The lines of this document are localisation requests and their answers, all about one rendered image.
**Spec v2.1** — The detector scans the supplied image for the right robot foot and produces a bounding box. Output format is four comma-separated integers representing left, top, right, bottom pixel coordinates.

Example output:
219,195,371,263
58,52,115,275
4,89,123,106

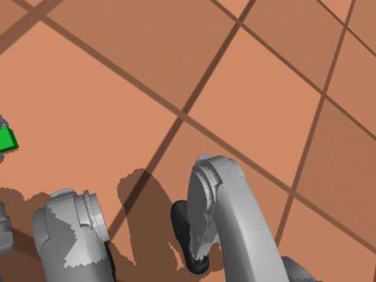
170,200,209,275

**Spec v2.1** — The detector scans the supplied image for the small box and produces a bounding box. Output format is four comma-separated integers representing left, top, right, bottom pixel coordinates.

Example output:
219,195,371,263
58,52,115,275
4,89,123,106
0,127,19,153

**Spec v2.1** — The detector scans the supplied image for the left robot foot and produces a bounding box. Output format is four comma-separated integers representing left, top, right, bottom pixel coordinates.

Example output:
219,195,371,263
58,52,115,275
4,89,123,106
104,242,116,282

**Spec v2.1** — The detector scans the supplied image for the right robot hand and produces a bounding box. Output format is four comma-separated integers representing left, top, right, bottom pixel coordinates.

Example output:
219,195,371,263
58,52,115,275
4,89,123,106
281,256,317,282

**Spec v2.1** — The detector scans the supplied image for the left robot arm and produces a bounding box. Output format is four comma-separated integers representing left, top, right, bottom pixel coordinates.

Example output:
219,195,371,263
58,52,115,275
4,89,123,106
0,202,14,282

